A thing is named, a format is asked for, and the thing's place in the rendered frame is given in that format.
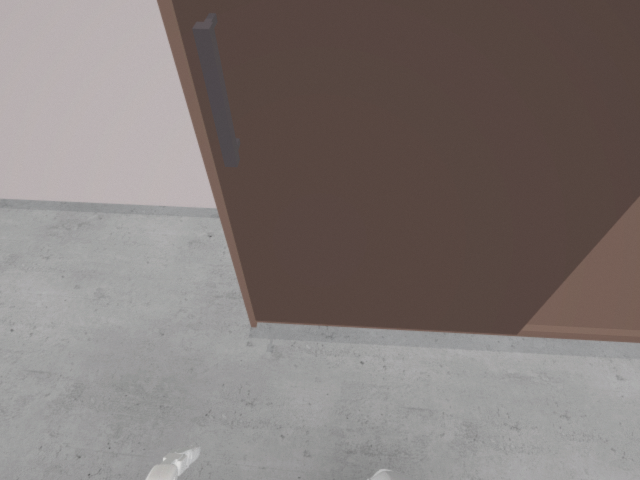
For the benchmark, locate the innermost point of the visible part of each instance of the left robot hand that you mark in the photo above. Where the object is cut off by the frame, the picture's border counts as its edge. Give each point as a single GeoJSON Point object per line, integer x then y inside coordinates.
{"type": "Point", "coordinates": [174, 463]}

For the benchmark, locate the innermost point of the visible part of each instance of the handle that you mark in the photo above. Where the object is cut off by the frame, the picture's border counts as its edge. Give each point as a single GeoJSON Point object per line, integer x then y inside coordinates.
{"type": "Point", "coordinates": [206, 43]}

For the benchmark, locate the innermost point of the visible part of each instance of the wardrobe door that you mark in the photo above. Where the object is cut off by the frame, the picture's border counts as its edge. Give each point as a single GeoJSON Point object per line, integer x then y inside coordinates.
{"type": "Point", "coordinates": [604, 289]}
{"type": "Point", "coordinates": [421, 164]}

